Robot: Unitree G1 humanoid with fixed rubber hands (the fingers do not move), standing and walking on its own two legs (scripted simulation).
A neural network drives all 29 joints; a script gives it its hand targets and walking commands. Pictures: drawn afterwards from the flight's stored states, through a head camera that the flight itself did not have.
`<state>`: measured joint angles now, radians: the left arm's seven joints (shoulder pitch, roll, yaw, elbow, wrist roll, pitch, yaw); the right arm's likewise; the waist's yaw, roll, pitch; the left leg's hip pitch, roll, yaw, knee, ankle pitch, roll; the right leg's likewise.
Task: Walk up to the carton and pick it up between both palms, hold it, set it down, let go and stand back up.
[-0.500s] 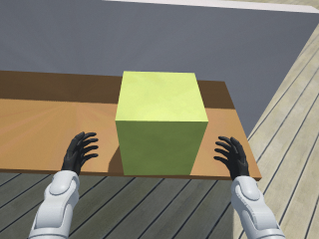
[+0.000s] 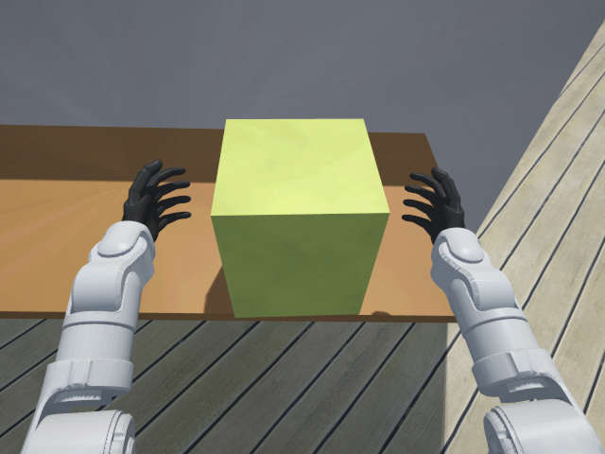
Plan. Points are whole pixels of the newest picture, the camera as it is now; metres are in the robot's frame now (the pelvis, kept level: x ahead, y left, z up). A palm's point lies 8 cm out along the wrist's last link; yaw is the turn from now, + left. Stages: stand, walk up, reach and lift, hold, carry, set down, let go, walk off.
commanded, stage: reach and lift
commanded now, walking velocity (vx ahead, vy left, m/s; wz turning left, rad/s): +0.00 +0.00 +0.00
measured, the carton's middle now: (296, 222) +0.46 +0.03 +0.04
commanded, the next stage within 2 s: none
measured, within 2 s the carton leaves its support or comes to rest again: neither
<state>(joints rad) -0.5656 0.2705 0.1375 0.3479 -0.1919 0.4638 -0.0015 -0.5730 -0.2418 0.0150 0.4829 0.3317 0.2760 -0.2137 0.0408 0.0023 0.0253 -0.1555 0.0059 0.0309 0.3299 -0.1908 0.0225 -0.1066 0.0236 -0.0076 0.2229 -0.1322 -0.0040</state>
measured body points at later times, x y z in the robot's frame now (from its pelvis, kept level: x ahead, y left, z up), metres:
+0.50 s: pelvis +0.00 +0.00 +0.00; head +0.02 +0.01 +0.45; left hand +0.44 +0.23 +0.18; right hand +0.46 -0.16 +0.17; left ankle -0.01 +0.10 -0.75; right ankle -0.01 -0.12 -0.75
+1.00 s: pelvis +0.00 +0.00 +0.00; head +0.04 +0.01 +0.45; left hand +0.47 +0.23 +0.18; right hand +0.48 -0.16 +0.16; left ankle -0.01 +0.10 -0.75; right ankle -0.01 -0.12 -0.75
